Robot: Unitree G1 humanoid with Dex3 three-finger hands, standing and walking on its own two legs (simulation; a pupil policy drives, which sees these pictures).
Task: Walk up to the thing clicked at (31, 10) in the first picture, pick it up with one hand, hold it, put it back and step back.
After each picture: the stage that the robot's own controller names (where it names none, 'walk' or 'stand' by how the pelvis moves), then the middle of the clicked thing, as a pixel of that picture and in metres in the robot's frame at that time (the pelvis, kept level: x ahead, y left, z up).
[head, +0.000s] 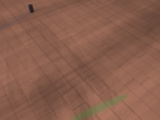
stand; (31, 8) +2.27 +0.81 -0.72
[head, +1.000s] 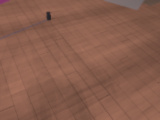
walk; (48, 16) +2.19 +0.43 -0.70
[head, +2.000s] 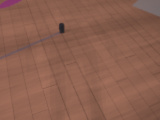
walk; (61, 28) +1.60 +0.23 -0.72
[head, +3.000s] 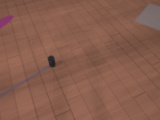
walk; (51, 61) +1.08 +0.30 -0.71
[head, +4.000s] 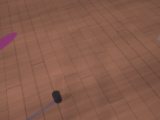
walk; (57, 97) +0.67 +0.26 -0.69
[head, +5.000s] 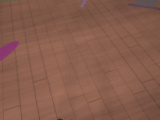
walk; out of the picture +0.42 +0.21 -0.69
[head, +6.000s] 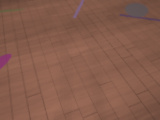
stand; out of the picture +0.34 +0.21 -0.72
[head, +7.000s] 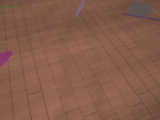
stand; out of the picture +0.34 +0.19 -0.73
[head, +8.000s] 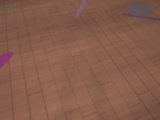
stand; out of the picture +0.35 +0.21 -0.73
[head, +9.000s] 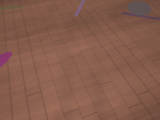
stand; out of the picture +0.33 +0.22 -0.73
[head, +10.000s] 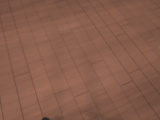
go down; out of the picture +0.36 +0.23 -0.68
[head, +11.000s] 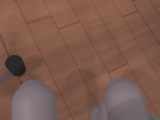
go down; (16, 66) +0.41 +0.26 -0.28
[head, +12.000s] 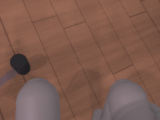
close in; (21, 65) +0.41 +0.26 -0.28
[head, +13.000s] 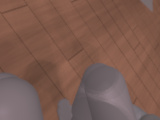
close in; out of the picture +0.40 +0.29 -0.22
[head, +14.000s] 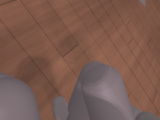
close; out of the picture +0.39 +0.30 -0.22
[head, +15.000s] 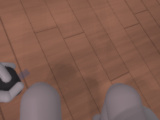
lift; (8, 83) +0.31 +0.26 -0.09
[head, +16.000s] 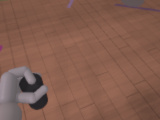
hold; (35, 92) +0.32 +0.17 +0.03
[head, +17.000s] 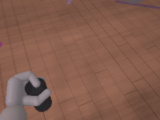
hold; (39, 95) +0.33 +0.16 -0.01
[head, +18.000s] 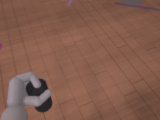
hold; (40, 96) +0.33 +0.16 -0.02
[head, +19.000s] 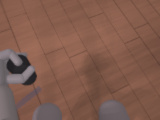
crouch; (23, 71) +0.40 +0.21 -0.09
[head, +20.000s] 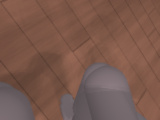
lower; out of the picture +0.41 +0.28 -0.23
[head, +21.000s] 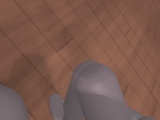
lower; out of the picture +0.41 +0.30 -0.22
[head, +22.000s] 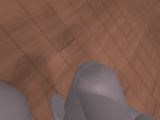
lower; out of the picture +0.41 +0.30 -0.22
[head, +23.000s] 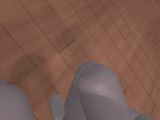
lower; out of the picture +0.40 +0.30 -0.23
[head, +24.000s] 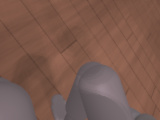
loosen; out of the picture +0.40 +0.30 -0.23
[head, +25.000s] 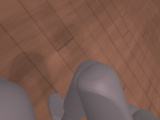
withdraw; out of the picture +0.39 +0.29 -0.23
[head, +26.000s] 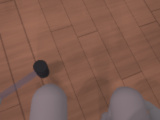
walk; (41, 69) +0.43 +0.22 -0.35
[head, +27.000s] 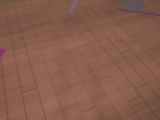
stand; out of the picture +0.35 +0.19 -0.66
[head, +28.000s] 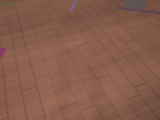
stand; out of the picture +0.36 +0.21 -0.67
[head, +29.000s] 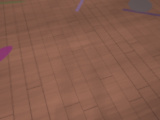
stand; out of the picture +0.36 +0.19 -0.70
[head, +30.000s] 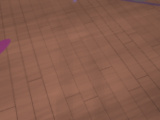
walk; out of the picture +0.39 +0.17 -0.71
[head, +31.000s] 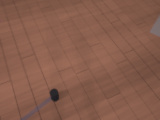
walk; (54, 95) +0.57 +0.20 -0.70
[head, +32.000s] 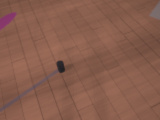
walk; (60, 66) +0.89 +0.27 -0.70
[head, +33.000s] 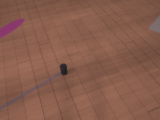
stand; (63, 69) +0.99 +0.21 -0.71
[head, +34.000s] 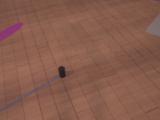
stand; (62, 72) +1.00 +0.22 -0.73
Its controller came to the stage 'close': yes
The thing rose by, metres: 0.70
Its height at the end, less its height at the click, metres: +0.00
